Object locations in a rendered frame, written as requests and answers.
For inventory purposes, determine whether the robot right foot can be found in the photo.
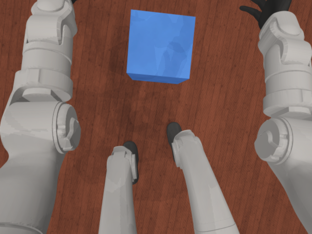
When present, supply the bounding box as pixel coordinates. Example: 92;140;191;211
167;122;182;162

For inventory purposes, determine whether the robot left forearm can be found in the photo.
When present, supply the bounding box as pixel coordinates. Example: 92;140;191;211
0;0;78;148

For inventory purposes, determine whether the carton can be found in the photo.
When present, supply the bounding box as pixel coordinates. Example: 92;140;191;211
126;10;195;84

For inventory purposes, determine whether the right robot upper arm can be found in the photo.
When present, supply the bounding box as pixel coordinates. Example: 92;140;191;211
254;117;312;234

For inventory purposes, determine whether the right robot shin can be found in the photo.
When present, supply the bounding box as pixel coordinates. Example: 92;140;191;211
173;130;202;145

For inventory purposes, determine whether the right robot hand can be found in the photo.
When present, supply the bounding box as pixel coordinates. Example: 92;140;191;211
239;0;292;29

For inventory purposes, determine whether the left robot upper arm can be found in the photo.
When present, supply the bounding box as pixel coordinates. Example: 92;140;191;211
0;101;81;234

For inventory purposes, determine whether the robot right forearm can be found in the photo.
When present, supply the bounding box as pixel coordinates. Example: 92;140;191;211
258;11;312;121

